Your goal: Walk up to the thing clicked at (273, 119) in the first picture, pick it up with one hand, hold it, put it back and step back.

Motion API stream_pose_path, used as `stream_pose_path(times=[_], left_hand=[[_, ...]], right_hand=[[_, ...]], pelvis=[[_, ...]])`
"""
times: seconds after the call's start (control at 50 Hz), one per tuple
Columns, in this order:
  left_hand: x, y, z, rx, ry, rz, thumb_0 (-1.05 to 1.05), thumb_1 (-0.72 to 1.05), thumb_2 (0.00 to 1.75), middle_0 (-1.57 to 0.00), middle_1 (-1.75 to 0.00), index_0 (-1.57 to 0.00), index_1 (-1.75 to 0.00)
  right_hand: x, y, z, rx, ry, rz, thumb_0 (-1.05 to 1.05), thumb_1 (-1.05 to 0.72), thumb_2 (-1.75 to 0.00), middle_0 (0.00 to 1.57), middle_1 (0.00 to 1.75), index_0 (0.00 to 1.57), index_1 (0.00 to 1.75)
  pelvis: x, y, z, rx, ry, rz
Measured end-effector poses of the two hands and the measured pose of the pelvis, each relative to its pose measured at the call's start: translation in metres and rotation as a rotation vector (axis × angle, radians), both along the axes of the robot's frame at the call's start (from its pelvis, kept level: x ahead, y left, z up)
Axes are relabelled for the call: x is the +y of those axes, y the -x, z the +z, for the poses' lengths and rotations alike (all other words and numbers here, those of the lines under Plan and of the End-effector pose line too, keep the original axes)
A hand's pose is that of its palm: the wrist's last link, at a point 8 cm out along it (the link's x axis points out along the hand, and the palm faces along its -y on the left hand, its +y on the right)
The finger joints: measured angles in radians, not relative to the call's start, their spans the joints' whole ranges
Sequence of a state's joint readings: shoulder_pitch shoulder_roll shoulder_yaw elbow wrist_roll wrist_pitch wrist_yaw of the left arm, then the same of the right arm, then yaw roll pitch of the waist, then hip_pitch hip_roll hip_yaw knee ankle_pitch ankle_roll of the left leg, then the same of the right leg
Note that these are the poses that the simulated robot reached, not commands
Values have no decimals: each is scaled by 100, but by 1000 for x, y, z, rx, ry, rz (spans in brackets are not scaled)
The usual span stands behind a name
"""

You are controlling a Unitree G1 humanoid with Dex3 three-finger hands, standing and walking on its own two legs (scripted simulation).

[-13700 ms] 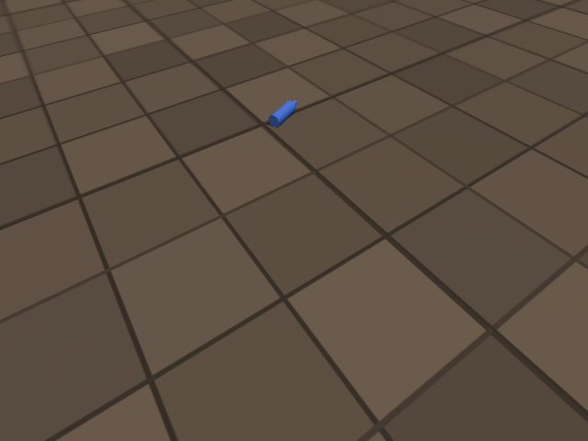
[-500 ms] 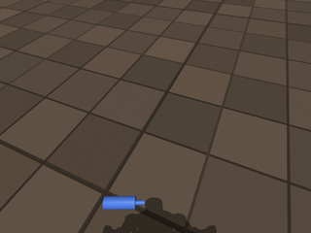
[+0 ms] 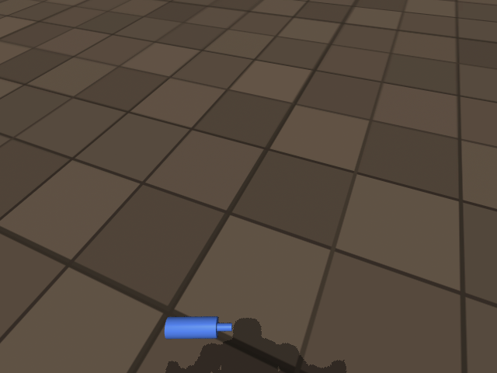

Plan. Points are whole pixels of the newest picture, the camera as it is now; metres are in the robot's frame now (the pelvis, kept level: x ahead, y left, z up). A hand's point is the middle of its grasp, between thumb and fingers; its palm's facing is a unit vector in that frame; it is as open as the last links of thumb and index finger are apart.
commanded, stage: stand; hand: left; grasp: from above
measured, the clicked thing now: (199, 327) +0.43 +0.24 -0.74
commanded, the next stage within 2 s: rise first in 0.18 s
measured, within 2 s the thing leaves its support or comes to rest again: neither
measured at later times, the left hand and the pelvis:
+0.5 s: hand out of the picture +0.14 +0.25 -0.17, palm faces -0.01 -0.95 -0.32, open 8.9 cm; pelvis -0.02 +0.00 -0.02, yaw +0 degrees
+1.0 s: hand out of the picture +0.11 +0.27 -0.23, palm faces -0.14 -0.89 -0.43, open 14.1 cm; pelvis -0.02 +0.01 -0.09, yaw +0 degrees
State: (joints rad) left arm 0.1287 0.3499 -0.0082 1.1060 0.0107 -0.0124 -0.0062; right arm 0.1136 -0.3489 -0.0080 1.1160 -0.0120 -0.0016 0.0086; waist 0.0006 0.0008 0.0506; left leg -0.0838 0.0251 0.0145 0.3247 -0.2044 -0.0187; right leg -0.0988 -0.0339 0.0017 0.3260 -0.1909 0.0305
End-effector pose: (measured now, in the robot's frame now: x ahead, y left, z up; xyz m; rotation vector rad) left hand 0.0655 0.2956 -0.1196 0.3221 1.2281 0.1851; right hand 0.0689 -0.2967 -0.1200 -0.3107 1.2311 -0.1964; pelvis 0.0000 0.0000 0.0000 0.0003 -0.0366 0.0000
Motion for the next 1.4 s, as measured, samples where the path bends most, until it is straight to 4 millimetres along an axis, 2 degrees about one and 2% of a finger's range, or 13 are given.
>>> stream_pose_path(times=[0.32, 0.4, 0.48, 0.56, 0.66, 0.8, 0.98, 1.12, 1.18, 1.24, 1.32, 1.4], left_hand=[[-1, 1, -2, -12, 8, 8, 1, 89, 90, -20, -31, -20, -31], [-5, -27, -6, -101, 21, 42, 1, 80, 93, -18, -41, -18, -41], [-4, -60, -14, -148, 28, -6, 1, 61, 96, -13, -60, -13, -60], [0, -76, -17, -165, 5, -62, 1, 36, 98, -8, -82, -9, -80], [4, -70, -24, -101, -29, -87, 1, 2, 99, -5, -97, -7, -95], [7, -52, -49, -68, -44, -94, 0, -35, 100, -5, -105, -6, -104], [12, -45, -67, -104, -84, -149, 0, -52, 101, -7, -107, -6, -107], [13, -43, -77, -86, -114, -192, 0, -55, 100, -8, -107, -8, -107], [17, -46, -89, -76, -142, -229, 0, -56, 99, -8, -107, -8, -107], [26, -56, -112, -75, -183, -283, 0, -56, 98, -8, -107, -8, -107], [31, -79, -145, -111, -240, -418, 0, -57, 98, -8, -107, -8, -106], [31, -110, -178, -186, -300, -554, 0, -57, 99, -9, -107, -8, -107]], right_hand=[[0, 8, 2, -3, 7, -13, 1, -91, -90, 21, 30, 20, 30], [12, 2, -1, -85, -6, 1, 1, -92, -91, 20, 30, 20, 30], [26, 1, -8, -128, -29, -9, 1, -93, -91, 20, 30, 20, 30], [36, 4, -14, -161, -50, -32, 1, -94, -91, 21, 30, 20, 30], [44, -3, -20, -206, -71, -27, 1, -92, -90, 21, 30, 20, 30], [47, -29, -30, -301, -55, 27, 1, -90, -90, 21, 30, 21, 30], [53, -64, -45, -393, -31, 87, 1, -91, -90, 21, 30, 20, 30], [61, -76, -58, -439, -46, 121, 1, -93, -91, 21, 30, 20, 30], [62, -77, -69, -450, -49, 139, 1, -93, -91, 21, 30, 21, 30], [59, -77, -89, -453, -45, 165, 1, -93, -91, 21, 30, 21, 30], [50, -73, -128, -430, -35, 182, 1, -92, -90, 21, 30, 21, 30], [39, -64, -177, -378, -25, 178, 1, -92, -90, 21, 30, 21, 30]], pelvis=[[1, 4, -1, 11, 1, 1], [0, 14, -7, 61, 3, 14], [-1, 21, -17, 126, 5, 10], [0, 21, -26, 158, 7, 1], [5, 20, -35, 187, 14, 1], [8, 22, -58, 252, 21, 5], [9, 24, -86, 309, 32, 11], [8, 26, -102, 351, 40, 15], [8, 29, -114, 380, 41, 17], [6, 35, -134, 424, 38, 17], [4, 44, -170, 487, 35, 17], [2, 54, -209, 548, 34, 15]])
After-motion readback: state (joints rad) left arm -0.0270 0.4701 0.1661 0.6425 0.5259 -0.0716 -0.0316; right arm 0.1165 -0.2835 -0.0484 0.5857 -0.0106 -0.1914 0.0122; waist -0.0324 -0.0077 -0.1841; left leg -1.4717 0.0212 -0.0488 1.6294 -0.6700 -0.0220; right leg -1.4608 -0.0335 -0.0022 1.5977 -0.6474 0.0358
